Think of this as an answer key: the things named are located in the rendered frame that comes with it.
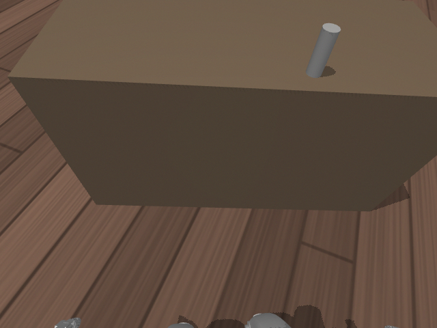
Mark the can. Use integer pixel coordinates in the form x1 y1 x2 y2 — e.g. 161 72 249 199
306 23 341 78

